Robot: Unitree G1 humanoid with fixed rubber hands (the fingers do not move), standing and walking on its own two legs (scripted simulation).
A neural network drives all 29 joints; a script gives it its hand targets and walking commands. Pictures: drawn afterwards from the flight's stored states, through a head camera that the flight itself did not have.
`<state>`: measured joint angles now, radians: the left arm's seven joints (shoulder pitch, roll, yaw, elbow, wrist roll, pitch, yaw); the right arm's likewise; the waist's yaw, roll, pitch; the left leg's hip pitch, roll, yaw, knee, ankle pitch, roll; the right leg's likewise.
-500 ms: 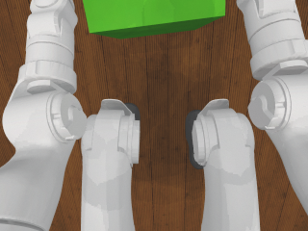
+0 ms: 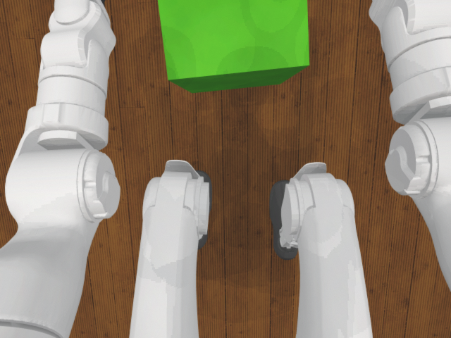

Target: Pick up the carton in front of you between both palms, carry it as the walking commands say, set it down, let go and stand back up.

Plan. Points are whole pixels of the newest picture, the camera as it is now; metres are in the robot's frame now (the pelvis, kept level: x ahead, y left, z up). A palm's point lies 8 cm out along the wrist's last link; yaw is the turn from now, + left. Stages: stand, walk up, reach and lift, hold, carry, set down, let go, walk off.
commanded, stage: set down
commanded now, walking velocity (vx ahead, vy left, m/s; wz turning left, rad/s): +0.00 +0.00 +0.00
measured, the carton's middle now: (231, 27) +0.56 +0.03 -0.29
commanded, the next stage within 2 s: let go in 0.72 s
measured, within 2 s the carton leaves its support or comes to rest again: neither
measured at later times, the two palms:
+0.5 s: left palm out of the picture +0.55 +0.23 +0.03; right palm out of the picture +0.59 -0.17 +0.03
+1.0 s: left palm out of the picture +0.49 +0.23 +0.15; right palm out of the picture +0.52 -0.18 +0.15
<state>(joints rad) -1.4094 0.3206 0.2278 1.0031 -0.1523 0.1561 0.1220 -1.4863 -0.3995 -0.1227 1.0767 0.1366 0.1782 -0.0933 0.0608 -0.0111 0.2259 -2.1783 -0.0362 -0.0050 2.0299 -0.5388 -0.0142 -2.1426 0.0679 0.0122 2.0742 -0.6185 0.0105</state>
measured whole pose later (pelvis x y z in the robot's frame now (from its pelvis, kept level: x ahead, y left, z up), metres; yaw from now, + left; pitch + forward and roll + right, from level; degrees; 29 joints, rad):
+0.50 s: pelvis +0.02 +0.00 +0.13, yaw +0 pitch +48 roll +0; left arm -1.22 0.29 0.30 0.83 -0.09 0.21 0.07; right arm -1.32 -0.37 -0.20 0.93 0.06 0.23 -0.04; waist 0.06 -0.01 -0.01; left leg -1.93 -0.04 -0.02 1.52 -0.44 -0.01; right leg -1.90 0.07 0.03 1.56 -0.50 0.01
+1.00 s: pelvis +0.06 +0.01 +0.26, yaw -1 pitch +43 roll -1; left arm -0.82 0.22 0.30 0.69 0.10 0.15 -0.05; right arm -0.88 -0.21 -0.27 0.73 -0.10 0.17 -0.03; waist 0.04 -0.01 -0.05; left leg -1.42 -0.03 -0.04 0.96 -0.28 0.00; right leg -1.39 0.06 0.05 0.97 -0.32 0.01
